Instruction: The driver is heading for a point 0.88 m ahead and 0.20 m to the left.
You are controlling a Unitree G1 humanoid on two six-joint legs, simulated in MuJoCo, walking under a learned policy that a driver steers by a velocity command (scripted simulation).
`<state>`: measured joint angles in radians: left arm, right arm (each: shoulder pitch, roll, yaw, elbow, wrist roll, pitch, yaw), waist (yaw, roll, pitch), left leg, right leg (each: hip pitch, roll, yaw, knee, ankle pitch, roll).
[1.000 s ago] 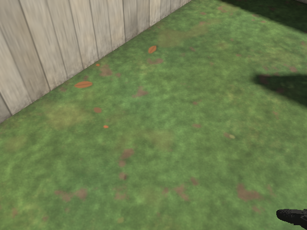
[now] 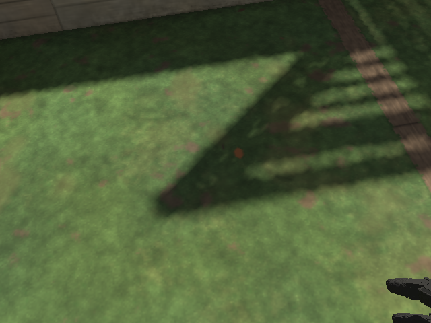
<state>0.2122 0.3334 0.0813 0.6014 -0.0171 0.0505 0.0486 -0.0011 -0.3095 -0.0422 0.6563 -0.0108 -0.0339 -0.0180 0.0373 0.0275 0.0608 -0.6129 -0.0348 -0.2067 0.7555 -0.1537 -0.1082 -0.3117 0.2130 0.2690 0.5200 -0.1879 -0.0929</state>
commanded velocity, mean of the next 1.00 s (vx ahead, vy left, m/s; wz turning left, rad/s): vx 0.05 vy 0.00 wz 0.37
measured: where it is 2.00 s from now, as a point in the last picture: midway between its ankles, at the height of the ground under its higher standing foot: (190, 267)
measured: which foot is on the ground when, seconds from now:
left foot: up 0.00-0.08, down 0.10-0.48, up 0.50-0.88, down 0.90-1.00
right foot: down 0.00-0.10, up 0.12-0.44, down 0.46-0.90, up 0.92-1.00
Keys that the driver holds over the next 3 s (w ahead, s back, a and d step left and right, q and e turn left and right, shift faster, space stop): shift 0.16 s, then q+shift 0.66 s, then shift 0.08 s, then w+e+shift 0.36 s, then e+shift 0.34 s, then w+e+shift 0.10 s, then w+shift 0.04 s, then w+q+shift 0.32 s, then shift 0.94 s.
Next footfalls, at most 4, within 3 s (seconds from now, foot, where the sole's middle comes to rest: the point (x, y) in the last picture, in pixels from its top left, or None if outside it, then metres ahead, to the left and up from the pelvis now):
0.10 left None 0.19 0.15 -0.77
0.46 right None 0.10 -0.07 -0.77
0.90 left None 0.10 0.21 -0.77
1.46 right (224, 297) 0.52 0.07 -0.77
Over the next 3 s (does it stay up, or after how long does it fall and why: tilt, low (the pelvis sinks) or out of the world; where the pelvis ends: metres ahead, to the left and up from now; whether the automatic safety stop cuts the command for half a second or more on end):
stays up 1.04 0.32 0.00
